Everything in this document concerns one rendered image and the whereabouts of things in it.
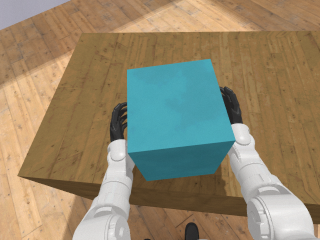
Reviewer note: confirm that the carton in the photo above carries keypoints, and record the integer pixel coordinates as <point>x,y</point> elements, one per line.
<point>177,122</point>

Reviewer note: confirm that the right robot hand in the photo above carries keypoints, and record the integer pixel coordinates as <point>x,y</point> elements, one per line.
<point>232,105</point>

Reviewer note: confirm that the robot left upper arm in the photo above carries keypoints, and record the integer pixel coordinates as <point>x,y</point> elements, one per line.
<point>108,227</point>

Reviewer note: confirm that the right robot foot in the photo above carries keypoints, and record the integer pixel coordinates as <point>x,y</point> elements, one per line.
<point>191,231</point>

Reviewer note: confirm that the left robot forearm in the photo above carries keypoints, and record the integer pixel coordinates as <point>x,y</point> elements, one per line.
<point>115,190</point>

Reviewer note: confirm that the left robot hand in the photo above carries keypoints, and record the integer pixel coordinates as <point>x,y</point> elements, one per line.
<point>116,125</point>

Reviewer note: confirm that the robot right upper arm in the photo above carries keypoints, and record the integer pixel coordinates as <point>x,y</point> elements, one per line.
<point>279,217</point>

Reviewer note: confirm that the right robot forearm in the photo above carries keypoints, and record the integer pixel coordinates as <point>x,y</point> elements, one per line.
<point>249,169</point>

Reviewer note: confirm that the pedestal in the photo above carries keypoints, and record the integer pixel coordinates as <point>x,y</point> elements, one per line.
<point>275,76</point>

